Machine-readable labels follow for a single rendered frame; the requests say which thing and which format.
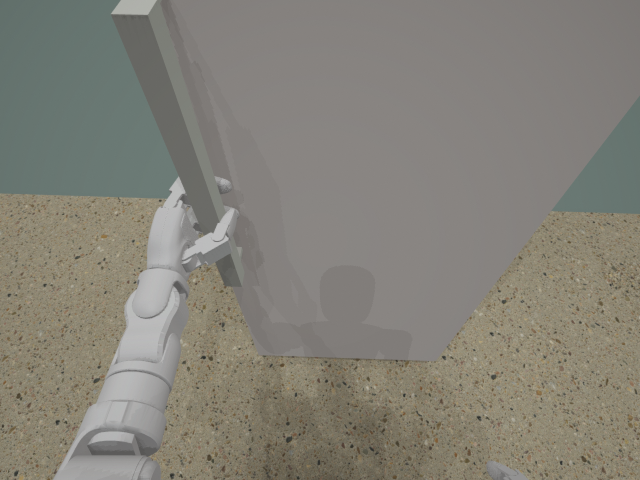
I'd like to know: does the left robot upper arm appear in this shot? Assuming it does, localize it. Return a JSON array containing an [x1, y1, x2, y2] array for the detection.
[[57, 455, 161, 480]]

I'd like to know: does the robot left hand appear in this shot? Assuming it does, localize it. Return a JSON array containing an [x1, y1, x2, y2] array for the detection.
[[147, 176, 240, 282]]

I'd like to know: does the handle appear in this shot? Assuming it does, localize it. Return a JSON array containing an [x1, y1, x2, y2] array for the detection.
[[111, 0, 245, 287]]

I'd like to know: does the fridge door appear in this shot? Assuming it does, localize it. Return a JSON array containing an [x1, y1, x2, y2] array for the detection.
[[120, 0, 640, 361]]

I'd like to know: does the robot left forearm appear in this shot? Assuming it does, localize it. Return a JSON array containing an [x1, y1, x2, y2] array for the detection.
[[53, 268, 190, 480]]

